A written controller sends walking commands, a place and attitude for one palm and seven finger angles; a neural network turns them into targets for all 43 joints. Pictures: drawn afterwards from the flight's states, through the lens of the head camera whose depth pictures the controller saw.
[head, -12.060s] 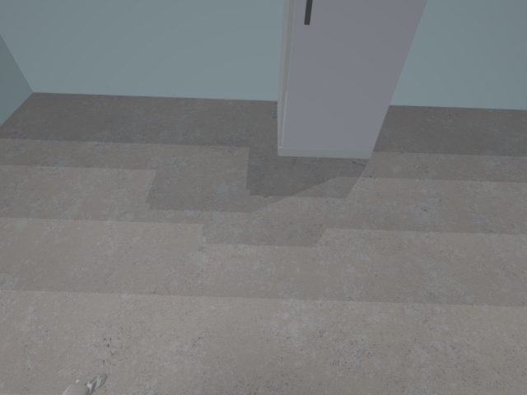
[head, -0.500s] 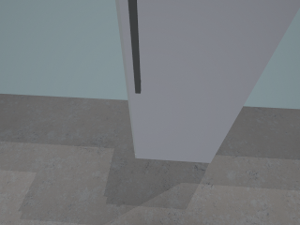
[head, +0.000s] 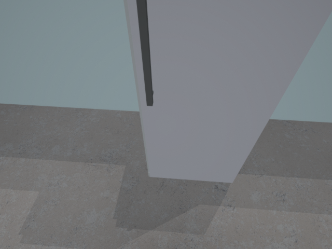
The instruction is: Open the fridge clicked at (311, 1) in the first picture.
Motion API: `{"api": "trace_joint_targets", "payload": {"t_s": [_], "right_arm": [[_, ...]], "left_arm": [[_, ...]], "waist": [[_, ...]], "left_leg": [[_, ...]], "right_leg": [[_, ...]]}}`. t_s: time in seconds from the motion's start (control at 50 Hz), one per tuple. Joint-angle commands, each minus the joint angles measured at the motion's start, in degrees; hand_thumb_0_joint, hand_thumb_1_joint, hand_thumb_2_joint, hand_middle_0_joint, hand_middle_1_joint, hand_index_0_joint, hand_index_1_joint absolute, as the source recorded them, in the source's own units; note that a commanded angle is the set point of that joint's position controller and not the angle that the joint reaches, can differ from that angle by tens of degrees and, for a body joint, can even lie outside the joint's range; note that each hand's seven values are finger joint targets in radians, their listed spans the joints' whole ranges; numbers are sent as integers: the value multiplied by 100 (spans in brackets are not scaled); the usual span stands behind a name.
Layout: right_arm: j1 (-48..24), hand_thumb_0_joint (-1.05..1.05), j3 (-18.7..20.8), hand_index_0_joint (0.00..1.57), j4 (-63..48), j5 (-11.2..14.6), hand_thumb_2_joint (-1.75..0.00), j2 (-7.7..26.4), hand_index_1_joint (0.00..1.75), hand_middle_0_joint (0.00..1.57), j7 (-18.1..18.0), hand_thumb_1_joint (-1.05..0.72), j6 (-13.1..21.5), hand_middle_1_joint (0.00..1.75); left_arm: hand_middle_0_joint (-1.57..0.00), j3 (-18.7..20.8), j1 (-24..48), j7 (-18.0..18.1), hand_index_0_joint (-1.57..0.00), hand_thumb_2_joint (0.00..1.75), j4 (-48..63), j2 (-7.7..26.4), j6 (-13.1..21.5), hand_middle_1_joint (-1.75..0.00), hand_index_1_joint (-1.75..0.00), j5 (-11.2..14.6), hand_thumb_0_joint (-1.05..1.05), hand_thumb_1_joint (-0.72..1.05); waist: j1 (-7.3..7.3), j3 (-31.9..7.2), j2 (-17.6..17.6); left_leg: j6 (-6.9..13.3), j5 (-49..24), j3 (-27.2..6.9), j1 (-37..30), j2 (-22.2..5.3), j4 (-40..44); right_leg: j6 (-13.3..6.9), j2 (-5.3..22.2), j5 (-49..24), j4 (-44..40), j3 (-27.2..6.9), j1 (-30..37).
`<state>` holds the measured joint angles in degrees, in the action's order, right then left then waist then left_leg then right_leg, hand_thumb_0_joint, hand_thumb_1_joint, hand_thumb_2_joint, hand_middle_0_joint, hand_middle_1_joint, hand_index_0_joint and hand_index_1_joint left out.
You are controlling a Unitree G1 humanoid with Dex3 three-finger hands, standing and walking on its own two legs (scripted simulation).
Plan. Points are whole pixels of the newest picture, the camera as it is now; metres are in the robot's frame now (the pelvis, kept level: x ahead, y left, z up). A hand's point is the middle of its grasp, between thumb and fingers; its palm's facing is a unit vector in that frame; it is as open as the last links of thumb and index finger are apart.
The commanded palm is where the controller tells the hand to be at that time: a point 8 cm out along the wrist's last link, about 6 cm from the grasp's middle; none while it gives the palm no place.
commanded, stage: shuffle to correct the standing spot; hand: left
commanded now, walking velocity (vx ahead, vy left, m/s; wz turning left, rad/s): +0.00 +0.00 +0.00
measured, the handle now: (145, 33) +0.59 +0.09 +0.23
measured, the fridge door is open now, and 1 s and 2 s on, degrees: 0 0 0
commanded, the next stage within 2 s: come to a stop and stand still in 0.64 s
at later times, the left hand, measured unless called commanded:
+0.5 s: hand out of the picture +0.00 +0.14 -0.20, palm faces +0.11 -0.99 -0.11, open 7.4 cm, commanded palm none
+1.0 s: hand (142, 194) +0.32 +0.10 -0.19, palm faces -0.02 -0.97 -0.23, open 7.3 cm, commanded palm none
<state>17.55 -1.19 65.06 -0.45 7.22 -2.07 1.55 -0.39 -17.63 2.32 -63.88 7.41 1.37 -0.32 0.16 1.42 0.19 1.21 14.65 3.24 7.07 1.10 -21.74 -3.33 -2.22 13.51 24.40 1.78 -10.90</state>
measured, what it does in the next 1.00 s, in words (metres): walks ahead: right foot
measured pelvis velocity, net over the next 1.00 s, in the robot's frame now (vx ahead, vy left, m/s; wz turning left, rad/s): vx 0.20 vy -0.07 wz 0.01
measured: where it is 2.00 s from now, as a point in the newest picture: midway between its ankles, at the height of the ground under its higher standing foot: outside the picture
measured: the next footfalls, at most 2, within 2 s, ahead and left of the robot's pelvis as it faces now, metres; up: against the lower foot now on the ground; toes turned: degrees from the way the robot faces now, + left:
right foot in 0.88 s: +0.34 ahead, -0.17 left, +0.00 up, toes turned -7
left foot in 1.34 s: +0.17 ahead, +0.06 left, +0.00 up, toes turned +5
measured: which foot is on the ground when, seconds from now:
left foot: down 0.00-0.88, up 0.90-1.00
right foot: down 0.00-0.50, up 0.52-0.86, down 0.88-1.00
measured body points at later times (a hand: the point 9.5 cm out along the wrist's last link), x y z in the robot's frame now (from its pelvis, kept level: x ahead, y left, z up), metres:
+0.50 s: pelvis +0.07 +0.00 -0.02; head +0.09 +0.03 +0.43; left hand -0.01 +0.20 -0.19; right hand +0.05 -0.21 -0.17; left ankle +0.01 +0.09 -0.74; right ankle +0.00 -0.08 -0.74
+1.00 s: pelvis +0.20 -0.07 -0.03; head +0.27 -0.09 +0.42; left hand +0.32 +0.16 -0.17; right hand +0.13 -0.30 -0.18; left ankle +0.07 +0.07 -0.65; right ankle +0.30 -0.17 -0.74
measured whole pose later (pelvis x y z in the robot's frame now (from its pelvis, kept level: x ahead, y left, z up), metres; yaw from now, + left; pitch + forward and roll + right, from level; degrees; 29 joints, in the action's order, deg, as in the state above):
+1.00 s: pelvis +0.20 -0.07 -0.03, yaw +1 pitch -1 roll +2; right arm 19.7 2.6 62.6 0.5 9.1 -2.1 -0.8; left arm 2.5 -4.4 1.6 -55.0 9.7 1.6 -0.9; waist -2.8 9.8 -0.3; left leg -0.7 33.6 -0.2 17.1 -0.7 -68.0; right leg -2.8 3.5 10.5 37.5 6.6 -26.6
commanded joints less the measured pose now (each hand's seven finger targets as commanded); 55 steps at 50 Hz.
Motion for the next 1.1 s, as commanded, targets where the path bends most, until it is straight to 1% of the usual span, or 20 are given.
{"api": "trace_joint_targets", "payload": {"t_s": [0.0, 0.2, 0.34, 0.42, 0.44, 0.46, 0.48, 0.5, 0.56, 0.64, 0.72, 0.78, 0.82, 0.84, 0.86, 0.88, 0.9, 0.96, 1.02, 1.08], "right_arm": [[474, 0, 83, 20, -84, -27, -90, 452, 30, 20, -55, -90, 64, 30], [543, 0, 162, 20, -153, -93, -90, 426, 30, 20, -2, -90, -1, 30], [318, 0, 176, 20, -356, -73, -90, 220, 30, 20, -15, -90, 114, 30], [576, 0, 201, 20, -297, -47, -90, 134, 30, 20, 11, -90, 172, 30], [1204, 0, 219, 20, -53, -63, -90, 202, 30, 20, -7, -90, 209, 30], [1989, 0, 349, 20, 193, -159, -90, 696, 30, 20, -79, -90, 263, 30], [2348, 0, 358, 20, 331, -163, -90, 913, 30, 20, -160, -90, 193, 30], [2296, 0, 294, 20, 319, -164, -90, 811, 30, 20, -173, -90, 148, 30], [1572, 0, 220, 20, 14, -146, -90, 550, 30, 20, -188, -90, 241, 30], [1429, 0, 176, 20, -43, -135, -90, 488, 30, 20, -181, -90, 308, 30], [1492, 0, 207, 20, -70, -196, -90, 539, 30, 20, -202, -90, 264, 30], [1201, 0, 308, 20, -145, -129, -90, 870, 30, 20, -166, -90, 177, 30], [1031, 0, 413, 20, -236, -44, -90, 1060, 30, 20, -100, -90, 122, 30], [1226, 0, 429, 20, -249, 34, -90, 860, 30, 20, -25, -90, 115, 30], [1728, 0, 426, 20, -306, 124, -90, 456, 30, 20, 7, -90, 116, 30], [1759, 0, 425, 20, -345, 172, -90, 568, 30, 20, -34, -90, 55, 30], [1575, 0, 467, 20, -400, 133, -90, 439, 30, 20, -31, -90, -16, 30], [853, 0, 483, 20, -420, 35, -90, 447, 30, 20, -34, -90, -306, 30], [541, 0, 544, 20, -543, -19, -90, 519, 30, 20, 47, -90, -493, 30], [298, 0, 577, 20, -730, -94, -90, 603, 30, 20, 128, -90, -612, 30]], "left_arm": [[-20, 64, -445, -9, -20, 90, 164, 503, 91, -30, -30, -7, 0, 90], [-20, 208, -700, -139, -20, 90, 200, 448, 5, -30, -30, -77, 0, 90], [-20, 377, -1409, -99, -20, 90, 25, 603, 99, -30, -30, -76, 0, 90], [-20, 380, -1161, -69, -20, 90, 87, 583, 135, -30, -30, -103, 0, 90], [-20, 355, -864, -95, -20, 90, 177, 484, 116, -30, -30, -69, 0, 90], [-20, 319, -652, -156, -20, 90, 350, 221, 122, -30, -30, -48, 0, 90], [-20, 283, -332, -151, -20, 90, 527, 242, 155, -30, -30, -87, 0, 90], [-20, 374, -120, -140, -20, 90, 531, 437, 74, -30, -30, -159, 0, 90], [-20, 386, -85, -262, -20, 90, 532, 156, -33, -30, -30, -172, 0, 90], [-20, 375, 89, -354, -20, 90, 691, 7, -152, -30, -30, -147, 0, 90], [-20, 313, 992, -414, -20, 90, 1047, 49, -151, -30, -30, -111, 0, 90], [-20, 287, 621, -343, -20, 90, 942, 204, -44, -30, -30, -53, 0, 90], [-20, 395, -460, -252, -20, 90, 669, 653, 64, -30, -30, -80, 0, 90], [-20, 509, -869, -171, -20, 90, 538, 1150, 150, -30, -30, -112, 0, 90], [-20, 654, -1028, -88, -20, 90, 527, 1702, 171, -30, -30, -132, 0, 90], [-20, 599, -1002, -67, -20, 90, 603, 1689, 178, -30, -30, -65, 0, 90], [-20, 564, -587, -28, -20, 90, 728, 1568, 87, -30, -30, -88, 0, 90], [-20, 510, 386, 38, -20, 90, 962, 1163, -64, -30, -30, -56, 0, 90], [-20, 575, 615, 85, -20, 90, 1035, 1242, -114, -30, -30, -81, 0, 90], [-20, 601, 781, 78, -20, 90, 1141, 1312, -153, -30, -30, -95, 0, 90]], "waist": [[-17, 193, 33], [19, 896, -67], [186, 550, -708], [-123, 311, -150], [-419, 152, 252], [-617, -5, 1405], [-690, 181, 1498], [-628, 629, 1067], [-262, 1075, 84], [-76, 888, 751], [-283, 1000, 1067], [-40, 362, 1227], [424, -441, 840], [558, -1027, 20], [458, -1930, -1562], [354, -2459, -1619], [221, -1549, -1188], [102, -564, -1128], [30, -573, -422], [19, -569, -664]], "left_leg": [[79, -877, -554, 249, -690, 348], [237, 1152, -582, 882, -651, 87], [61, 977, 142, 1882, -311, -1808], [110, 891, 120, 1050, -430, -940], [243, 64, -197, -112, -589, -91], [738, -1547, -1804, -1328, -1852, 284], [1265, -3507, -2571, -1784, -2782, 386], [1342, -4049, -2194, -1286, -2843, 285], [1135, -3492, -1385, -519, -2426, 535], [603, -3674, -275, -328, -1712, 615], [540, -4354, 89, -526, -1476, 407], [455, -5083, 231, -399, -1444, -238], [151, -4380, 114, -419, -1294, -1337], [-49, -2569, 207, 360, -954, -2411], [-165, 1887, 169, 1242, -22, -4199], [-65, 2411, -552, 1000, -38, -4889], [-41, 2222, -578, 1265, -107, -5043], [-215, 1786, -569, 1612, -291, -5500], [-349, 1359, -522, 1651, -245, -5146], [-418, 898, -529, 1740, -179, -4980]], "right_leg": [[-21, 789, -1134, -405, -808, 120], [-227, 689, 1589, -477, -1092, -517], [-908, 1481, -293, -676, -2066, 784], [-971, 1415, -1777, 130, -1444, 489], [-659, 939, -1734, 1056, -856, -329], [-189, 145, -401, 2648, -39, -1754], [-37, -29, 1763, 3771, 91, -2817], [-41, 220, 1737, 4416, -259, -3042], [74, 522, 992, 4999, -272, -3249], [195, 502, 123, 4982, 63, -3341], [204, 478, -109, 3293, 571, -3232], [122, 167, -385, 1639, 747, -1306], [96, 232, -1529, 409, 568, 192], [-98, 1043, -3595, 443, -90, 1493], [-718, 2571, -7397, 938, -1591, 2589], [-1073, 2936, -7999, 686, -1709, 2276], [-971, 2836, -7202, 444, -1296, 1565], [-848, 2479, -4802, -15, -1255, -23], [-739, 2400, -3717, -229, -893, -475], [-682, 2336, -2055, -599, -981, -791]]}}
